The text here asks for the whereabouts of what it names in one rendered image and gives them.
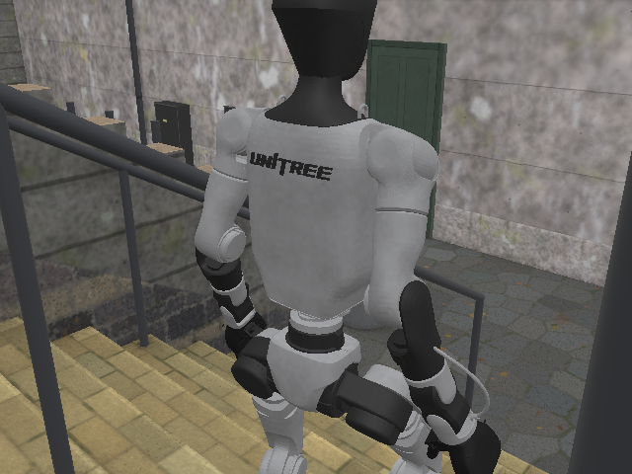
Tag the stairs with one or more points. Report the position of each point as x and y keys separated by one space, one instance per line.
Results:
x=157 y=410

